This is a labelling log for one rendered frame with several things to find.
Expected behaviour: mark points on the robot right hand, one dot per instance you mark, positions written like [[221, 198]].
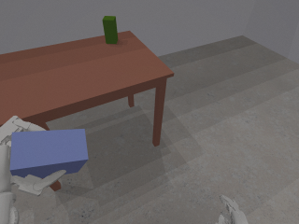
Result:
[[236, 217]]

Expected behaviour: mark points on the robot left forearm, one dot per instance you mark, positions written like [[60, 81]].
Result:
[[8, 213]]

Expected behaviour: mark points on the table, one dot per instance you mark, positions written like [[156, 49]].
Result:
[[47, 83]]

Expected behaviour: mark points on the robot left hand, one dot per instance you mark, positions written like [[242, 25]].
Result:
[[30, 184]]

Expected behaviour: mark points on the sponge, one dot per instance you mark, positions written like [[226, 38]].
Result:
[[42, 153]]

